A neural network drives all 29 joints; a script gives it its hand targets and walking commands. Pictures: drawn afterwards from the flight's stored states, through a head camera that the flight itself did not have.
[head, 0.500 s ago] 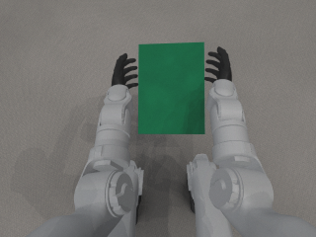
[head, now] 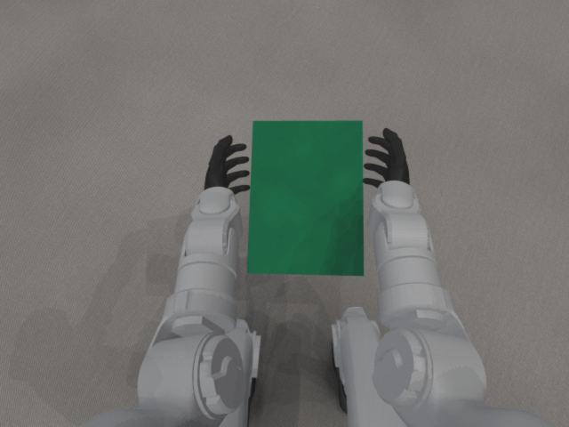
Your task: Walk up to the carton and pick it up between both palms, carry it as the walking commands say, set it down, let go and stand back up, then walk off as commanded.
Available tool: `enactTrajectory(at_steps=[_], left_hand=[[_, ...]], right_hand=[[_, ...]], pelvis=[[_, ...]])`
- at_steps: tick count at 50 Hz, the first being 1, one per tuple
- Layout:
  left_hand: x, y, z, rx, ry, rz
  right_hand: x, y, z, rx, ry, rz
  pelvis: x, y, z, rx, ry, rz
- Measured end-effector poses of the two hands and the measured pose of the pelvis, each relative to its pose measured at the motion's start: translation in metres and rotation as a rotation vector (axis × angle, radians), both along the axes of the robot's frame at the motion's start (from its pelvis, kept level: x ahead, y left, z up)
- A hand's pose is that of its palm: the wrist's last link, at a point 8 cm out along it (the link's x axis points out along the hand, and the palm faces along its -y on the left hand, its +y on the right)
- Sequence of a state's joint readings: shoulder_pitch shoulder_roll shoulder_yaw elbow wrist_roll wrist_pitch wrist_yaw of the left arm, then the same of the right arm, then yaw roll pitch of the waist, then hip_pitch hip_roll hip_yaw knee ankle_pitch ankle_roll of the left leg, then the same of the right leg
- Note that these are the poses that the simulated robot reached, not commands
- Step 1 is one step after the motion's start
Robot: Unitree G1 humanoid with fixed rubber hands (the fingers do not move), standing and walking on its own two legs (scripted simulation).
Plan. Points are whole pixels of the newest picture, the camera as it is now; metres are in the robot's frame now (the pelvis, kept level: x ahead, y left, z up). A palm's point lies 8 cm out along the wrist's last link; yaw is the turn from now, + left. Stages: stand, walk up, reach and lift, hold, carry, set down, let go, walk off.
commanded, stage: reach and lift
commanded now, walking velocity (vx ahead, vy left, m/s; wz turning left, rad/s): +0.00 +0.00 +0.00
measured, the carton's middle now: (306, 204) +0.45 -0.03 -0.13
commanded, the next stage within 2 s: none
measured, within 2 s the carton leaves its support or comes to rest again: neither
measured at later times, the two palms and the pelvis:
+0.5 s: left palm (204, 179) +0.42 +0.10 +0.04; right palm (410, 176) +0.42 -0.15 +0.04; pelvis +0.02 +0.00 +0.07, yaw -1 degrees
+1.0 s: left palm (177, 160) +0.41 +0.10 +0.12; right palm (435, 166) +0.40 -0.14 +0.11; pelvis +0.03 +0.00 +0.14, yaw -2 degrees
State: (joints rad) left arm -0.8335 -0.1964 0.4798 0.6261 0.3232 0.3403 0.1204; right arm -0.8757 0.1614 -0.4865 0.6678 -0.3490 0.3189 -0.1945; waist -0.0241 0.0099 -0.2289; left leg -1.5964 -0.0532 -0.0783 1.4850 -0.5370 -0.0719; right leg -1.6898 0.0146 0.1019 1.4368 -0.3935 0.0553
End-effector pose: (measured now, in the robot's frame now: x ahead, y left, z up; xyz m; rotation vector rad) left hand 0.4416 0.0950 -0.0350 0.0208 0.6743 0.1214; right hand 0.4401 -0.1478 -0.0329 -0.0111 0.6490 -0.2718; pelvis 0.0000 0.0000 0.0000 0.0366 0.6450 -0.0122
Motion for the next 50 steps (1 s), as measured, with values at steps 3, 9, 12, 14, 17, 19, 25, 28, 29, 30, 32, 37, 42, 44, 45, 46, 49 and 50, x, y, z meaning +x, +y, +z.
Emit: enactTrajectory(at_steps=[3,9,12,14,17,19,25,28,29,30,32,37,42,44,45,46,49,50], left_hand=[[-0.002,0.000,0.009,-0.001,-0.001,0.001],[-0.006,0.001,0.028,-0.004,-0.004,0.003],[-0.008,0.001,0.038,-0.006,-0.005,0.004],[-0.009,0.001,0.044,-0.007,-0.006,0.005],[-0.011,0.002,0.053,-0.009,-0.007,0.006],[-0.013,0.002,0.059,-0.009,-0.007,0.006],[-0.018,0.002,0.077,-0.011,-0.007,0.007],[-0.020,0.002,0.086,-0.011,-0.007,0.007],[-0.021,0.002,0.089,-0.011,-0.008,0.006],[-0.021,0.002,0.091,-0.011,-0.008,0.006],[-0.023,0.002,0.097,-0.011,-0.008,0.006],[-0.027,0.003,0.112,-0.010,-0.010,0.006],[-0.030,0.006,0.127,-0.004,-0.009,-0.005],[-0.031,0.007,0.133,-0.001,-0.008,-0.011],[-0.031,0.007,0.136,0.000,-0.007,-0.014],[-0.031,0.008,0.139,0.002,-0.007,-0.017],[-0.032,0.009,0.148,0.007,-0.007,-0.026],[-0.032,0.009,0.151,0.009,-0.007,-0.029]], right_hand=[[-0.002,0.000,0.009,0.001,0.001,0.001],[-0.007,0.001,0.027,0.003,0.003,0.001],[-0.009,0.001,0.036,0.004,0.004,0.002],[-0.011,0.001,0.041,0.005,0.005,0.002],[-0.014,0.001,0.050,0.006,0.006,0.001],[-0.015,0.001,0.056,0.008,0.007,0.001],[-0.021,0.001,0.073,0.011,0.011,0.002],[-0.023,0.001,0.081,0.012,0.012,0.003],[-0.024,0.001,0.084,0.013,0.012,0.004],[-0.025,0.001,0.087,0.013,0.013,0.005],[-0.027,0.001,0.093,0.015,0.013,0.008],[-0.031,0.001,0.107,0.025,0.012,0.022],[-0.036,0.001,0.122,0.037,0.012,0.038],[-0.038,0.002,0.127,0.039,0.014,0.040],[-0.039,0.002,0.130,0.040,0.015,0.041],[-0.040,0.002,0.133,0.041,0.016,0.042],[-0.043,0.003,0.141,0.043,0.018,0.043],[-0.044,0.003,0.143,0.042,0.018,0.046]], pelvis=[[0.002,0.000,0.008,-0.002,-0.011,0.000],[0.007,0.001,0.025,-0.005,-0.035,-0.001],[0.009,0.001,0.034,-0.007,-0.047,-0.002],[0.011,0.001,0.039,-0.008,-0.055,-0.003],[0.013,0.001,0.048,-0.009,-0.067,-0.003],[0.014,0.001,0.054,-0.010,-0.075,-0.004],[0.018,0.000,0.071,-0.013,-0.101,-0.006],[0.019,0.000,0.080,-0.014,-0.114,-0.007],[0.020,0.000,0.082,-0.015,-0.119,-0.008],[0.020,0.000,0.085,-0.015,-0.123,-0.008],[0.021,0.000,0.091,-0.016,-0.133,-0.009],[0.023,-0.001,0.106,-0.018,-0.159,-0.011],[0.025,-0.001,0.120,-0.020,-0.192,-0.014],[0.026,-0.001,0.126,-0.021,-0.206,-0.015],[0.027,0.000,0.129,-0.021,-0.213,-0.016],[0.027,0.000,0.132,-0.021,-0.220,-0.016],[0.029,0.000,0.139,-0.023,-0.240,-0.017],[0.030,0.001,0.142,-0.023,-0.247,-0.018]])
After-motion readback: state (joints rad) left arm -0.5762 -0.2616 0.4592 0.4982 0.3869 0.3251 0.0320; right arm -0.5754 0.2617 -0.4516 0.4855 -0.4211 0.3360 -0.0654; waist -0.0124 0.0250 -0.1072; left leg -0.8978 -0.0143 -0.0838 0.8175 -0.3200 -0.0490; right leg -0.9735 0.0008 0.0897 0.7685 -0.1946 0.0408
